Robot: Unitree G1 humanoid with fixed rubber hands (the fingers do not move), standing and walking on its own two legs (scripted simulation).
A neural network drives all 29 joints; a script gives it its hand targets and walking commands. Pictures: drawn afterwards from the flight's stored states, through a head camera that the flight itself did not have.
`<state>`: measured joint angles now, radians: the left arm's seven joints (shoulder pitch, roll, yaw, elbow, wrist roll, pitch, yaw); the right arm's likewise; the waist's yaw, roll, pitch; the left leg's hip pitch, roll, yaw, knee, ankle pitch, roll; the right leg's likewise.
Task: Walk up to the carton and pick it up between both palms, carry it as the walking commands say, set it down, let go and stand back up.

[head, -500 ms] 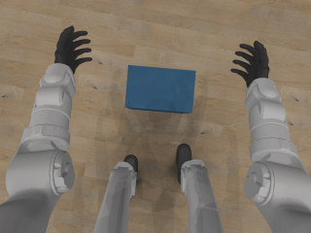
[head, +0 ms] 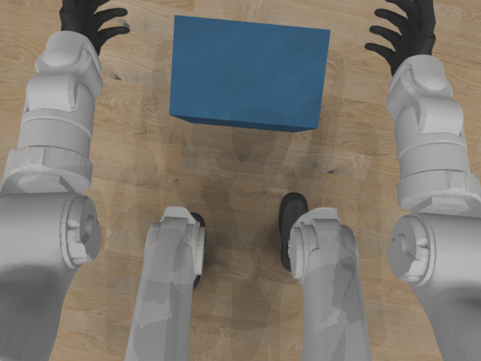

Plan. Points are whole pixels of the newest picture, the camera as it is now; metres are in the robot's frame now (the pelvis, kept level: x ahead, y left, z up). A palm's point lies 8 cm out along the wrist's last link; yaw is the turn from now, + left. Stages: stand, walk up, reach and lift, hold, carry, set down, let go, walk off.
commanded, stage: reach and lift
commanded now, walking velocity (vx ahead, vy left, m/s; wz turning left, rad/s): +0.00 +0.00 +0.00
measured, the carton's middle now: (247, 85) +0.52 -0.01 -0.37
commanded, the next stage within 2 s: none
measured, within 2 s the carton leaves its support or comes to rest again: neither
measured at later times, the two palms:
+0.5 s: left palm (136, 78) +0.52 +0.19 -0.31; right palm (367, 80) +0.52 -0.23 -0.30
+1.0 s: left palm (134, 74) +0.53 +0.19 -0.30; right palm (355, 82) +0.51 -0.21 -0.30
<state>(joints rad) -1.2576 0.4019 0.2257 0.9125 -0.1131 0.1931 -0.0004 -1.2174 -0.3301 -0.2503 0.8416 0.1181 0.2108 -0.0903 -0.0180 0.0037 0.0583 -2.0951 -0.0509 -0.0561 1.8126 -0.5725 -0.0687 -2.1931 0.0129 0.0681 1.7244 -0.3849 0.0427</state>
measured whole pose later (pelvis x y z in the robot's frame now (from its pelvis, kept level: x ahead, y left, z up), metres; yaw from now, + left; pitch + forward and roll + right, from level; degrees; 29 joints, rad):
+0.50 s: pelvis -0.01 +0.01 -0.09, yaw +0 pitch +35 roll +0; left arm -1.43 0.44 0.08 0.96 -0.23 0.11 0.08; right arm -1.43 -0.49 -0.14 1.01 0.25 0.09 -0.10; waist -0.03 0.00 0.54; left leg -2.15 -0.07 -0.05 2.18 -0.64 -0.05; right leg -2.24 0.00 0.07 2.07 -0.46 0.07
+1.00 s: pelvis -0.01 +0.00 -0.11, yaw +1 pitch +37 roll -1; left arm -1.47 0.43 -0.01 1.14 -0.27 0.07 0.09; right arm -1.45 -0.43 -0.12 1.24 0.28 0.02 -0.10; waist -0.03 0.01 0.39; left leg -2.26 -0.05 -0.05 2.23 -0.63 -0.05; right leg -2.33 -0.03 0.05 2.13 -0.46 0.05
